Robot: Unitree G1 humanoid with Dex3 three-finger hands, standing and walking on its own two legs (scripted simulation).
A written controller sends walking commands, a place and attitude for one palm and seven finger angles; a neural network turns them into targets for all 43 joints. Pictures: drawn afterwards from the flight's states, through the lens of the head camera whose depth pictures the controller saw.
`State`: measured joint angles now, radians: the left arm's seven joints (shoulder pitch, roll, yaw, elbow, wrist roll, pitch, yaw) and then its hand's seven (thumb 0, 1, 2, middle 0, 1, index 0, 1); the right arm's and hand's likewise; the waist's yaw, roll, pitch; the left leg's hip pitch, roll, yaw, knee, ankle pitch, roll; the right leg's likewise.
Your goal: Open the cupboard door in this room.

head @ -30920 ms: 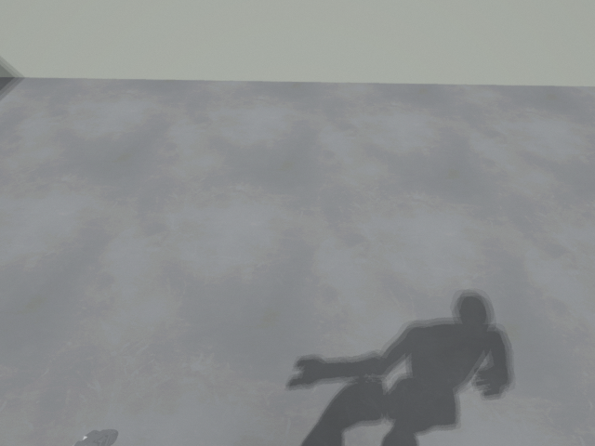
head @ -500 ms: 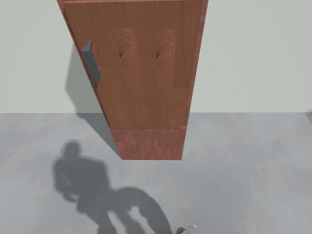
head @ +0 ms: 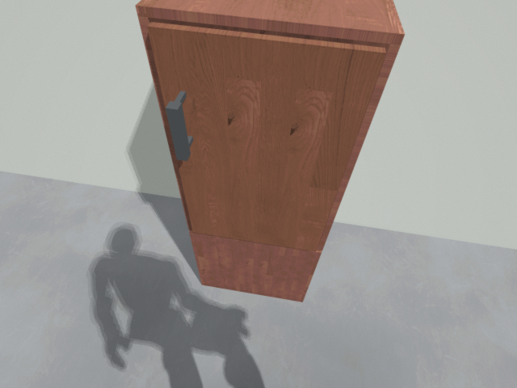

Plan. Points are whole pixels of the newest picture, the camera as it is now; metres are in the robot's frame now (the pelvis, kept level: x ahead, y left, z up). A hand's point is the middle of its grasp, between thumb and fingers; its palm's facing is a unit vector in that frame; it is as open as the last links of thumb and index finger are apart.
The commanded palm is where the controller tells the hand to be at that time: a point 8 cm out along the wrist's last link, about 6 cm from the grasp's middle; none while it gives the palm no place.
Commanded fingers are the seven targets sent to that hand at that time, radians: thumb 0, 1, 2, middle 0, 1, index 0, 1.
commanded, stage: come to a stop and stand still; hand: left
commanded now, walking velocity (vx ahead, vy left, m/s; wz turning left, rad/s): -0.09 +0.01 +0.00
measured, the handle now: (182, 126) +0.53 +0.22 +0.09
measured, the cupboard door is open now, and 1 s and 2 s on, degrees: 0 0 0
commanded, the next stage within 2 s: look again from close up in 1.40 s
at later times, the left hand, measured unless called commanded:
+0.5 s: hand out of the picture +0.06 +0.22 -0.16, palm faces +0.00 -0.97 -0.24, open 7.4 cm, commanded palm none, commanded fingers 0.00 0.90 0.90 -0.20 -0.30 -0.20 -0.30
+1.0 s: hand out of the picture +0.03 +0.20 -0.17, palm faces -0.02 -0.98 -0.18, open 7.4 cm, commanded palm none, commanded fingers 0.00 0.90 0.90 -0.20 -0.30 -0.20 -0.30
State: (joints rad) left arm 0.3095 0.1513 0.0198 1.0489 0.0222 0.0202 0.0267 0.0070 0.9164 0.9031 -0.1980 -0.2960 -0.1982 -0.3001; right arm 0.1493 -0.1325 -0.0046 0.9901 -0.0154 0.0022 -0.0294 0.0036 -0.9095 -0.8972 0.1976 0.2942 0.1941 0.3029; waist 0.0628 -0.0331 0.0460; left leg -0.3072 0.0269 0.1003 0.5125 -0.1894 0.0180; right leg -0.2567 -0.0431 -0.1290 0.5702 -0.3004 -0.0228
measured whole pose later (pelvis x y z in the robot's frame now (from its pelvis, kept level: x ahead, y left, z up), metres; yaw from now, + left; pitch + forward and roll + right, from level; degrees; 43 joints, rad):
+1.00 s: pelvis +0.03 +0.03 +0.01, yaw -2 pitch +0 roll +0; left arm 0.30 0.16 -0.02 1.09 0.02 0.00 0.03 0.01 0.91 0.90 -0.20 -0.30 -0.20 -0.30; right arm 0.25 -0.17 0.02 1.11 -0.01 -0.02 -0.02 0.01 -0.92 -0.90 0.20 0.29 0.20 0.30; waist 0.01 -0.02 0.02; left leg -0.21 -0.02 0.10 0.45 -0.24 0.05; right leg -0.17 -0.05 -0.09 0.46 -0.28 0.02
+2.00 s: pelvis +0.05 +0.02 +0.01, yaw -2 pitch -1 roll +0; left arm 0.30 0.15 -0.01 1.12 0.02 -0.01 0.04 0.01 0.91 0.90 -0.20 -0.30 -0.20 -0.30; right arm 0.27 -0.14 0.02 1.16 -0.01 -0.03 -0.03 0.01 -0.91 -0.90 0.20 0.29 0.20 0.30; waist 0.01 -0.03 0.02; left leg -0.16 -0.01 0.09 0.42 -0.25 0.03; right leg -0.12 -0.04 -0.10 0.42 -0.29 0.00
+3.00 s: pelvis +0.03 +0.02 +0.00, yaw +1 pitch +0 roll +0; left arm 0.33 0.13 -0.03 1.09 0.02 -0.02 0.03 0.01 0.91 0.90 -0.20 -0.30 -0.20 -0.30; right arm 0.31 -0.18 0.02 1.05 -0.02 -0.02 -0.01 0.01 -0.92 -0.90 0.20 0.29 0.20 0.30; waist 0.00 0.03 0.02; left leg -0.27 -0.02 0.06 0.53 -0.27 0.05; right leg -0.21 -0.03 -0.08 0.52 -0.31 0.00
